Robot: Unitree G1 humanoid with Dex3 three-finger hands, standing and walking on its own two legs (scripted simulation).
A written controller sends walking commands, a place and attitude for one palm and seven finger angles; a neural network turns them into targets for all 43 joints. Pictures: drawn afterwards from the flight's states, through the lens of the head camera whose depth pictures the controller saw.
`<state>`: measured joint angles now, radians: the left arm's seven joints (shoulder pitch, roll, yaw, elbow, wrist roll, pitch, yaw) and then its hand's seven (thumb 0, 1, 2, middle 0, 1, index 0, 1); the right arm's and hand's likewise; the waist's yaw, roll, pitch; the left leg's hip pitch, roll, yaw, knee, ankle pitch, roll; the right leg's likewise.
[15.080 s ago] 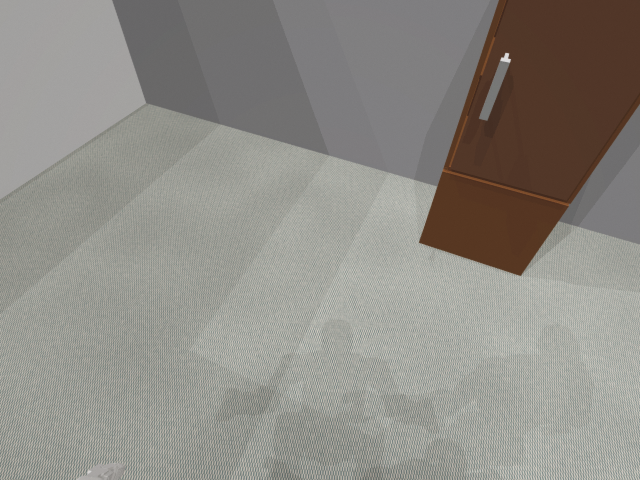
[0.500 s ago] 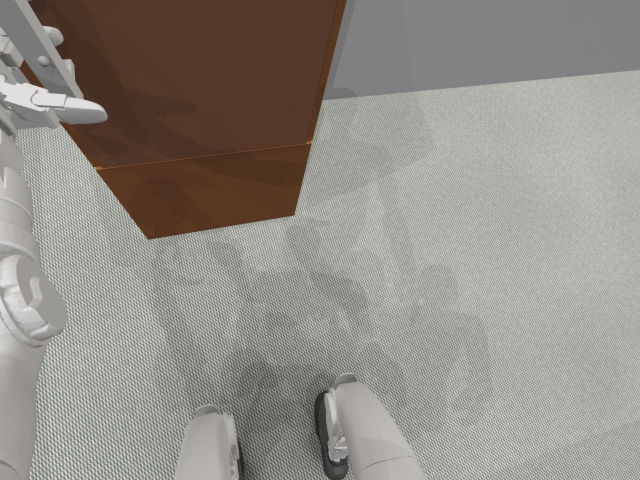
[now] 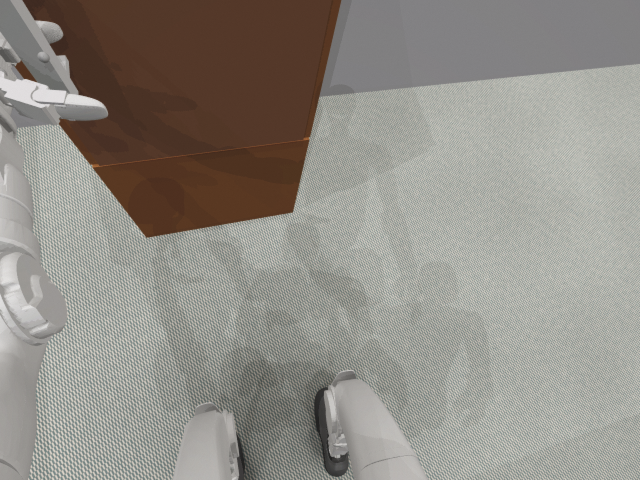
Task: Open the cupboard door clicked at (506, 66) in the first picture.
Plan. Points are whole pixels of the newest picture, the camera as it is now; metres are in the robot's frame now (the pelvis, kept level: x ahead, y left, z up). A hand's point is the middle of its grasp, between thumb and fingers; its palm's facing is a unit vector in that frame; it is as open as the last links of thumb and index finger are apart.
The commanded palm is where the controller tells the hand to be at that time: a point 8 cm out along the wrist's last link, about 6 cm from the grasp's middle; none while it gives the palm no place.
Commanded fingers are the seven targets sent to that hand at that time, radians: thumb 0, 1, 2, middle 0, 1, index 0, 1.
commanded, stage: close the thumb around the handle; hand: left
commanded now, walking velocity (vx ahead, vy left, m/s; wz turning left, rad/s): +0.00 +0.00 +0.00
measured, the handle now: (30, 27) +0.62 +0.23 +0.07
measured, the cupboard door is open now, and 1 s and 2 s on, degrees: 0 0 44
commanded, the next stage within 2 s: pull the door open along its arc in 0.76 s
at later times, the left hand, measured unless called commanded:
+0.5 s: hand (43, 58) +0.57 +0.21 +0.08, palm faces +0.09 -1.00 -0.02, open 8.7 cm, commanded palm +0.54 +0.24 +0.07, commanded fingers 0.00 0.79 0.85 -0.39 -1.34 -0.39 -1.34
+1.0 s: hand (52, 62) +0.56 +0.20 +0.08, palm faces +0.11 -0.99 -0.02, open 6.0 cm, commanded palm +0.52 +0.23 +0.07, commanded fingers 0.00 0.90 0.90 -0.40 -1.35 -0.40 -1.35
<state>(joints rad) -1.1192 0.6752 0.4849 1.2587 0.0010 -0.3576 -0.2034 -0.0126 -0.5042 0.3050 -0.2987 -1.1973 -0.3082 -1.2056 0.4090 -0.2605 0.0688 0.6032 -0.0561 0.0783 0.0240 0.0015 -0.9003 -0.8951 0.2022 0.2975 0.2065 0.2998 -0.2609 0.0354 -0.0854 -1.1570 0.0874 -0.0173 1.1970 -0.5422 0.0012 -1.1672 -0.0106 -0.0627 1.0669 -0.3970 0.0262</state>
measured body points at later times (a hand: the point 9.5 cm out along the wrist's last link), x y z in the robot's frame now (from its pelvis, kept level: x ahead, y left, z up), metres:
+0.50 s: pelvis +0.00 +0.00 +0.00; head +0.18 +0.03 +0.42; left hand +0.56 +0.26 +0.08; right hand -0.03 -0.25 -0.10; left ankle +0.00 +0.11 -0.64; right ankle +0.05 -0.14 -0.64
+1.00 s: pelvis +0.00 +0.00 +0.00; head +0.17 +0.02 +0.41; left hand +0.55 +0.25 +0.08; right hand -0.03 -0.26 -0.10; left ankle +0.00 +0.11 -0.64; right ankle +0.05 -0.14 -0.64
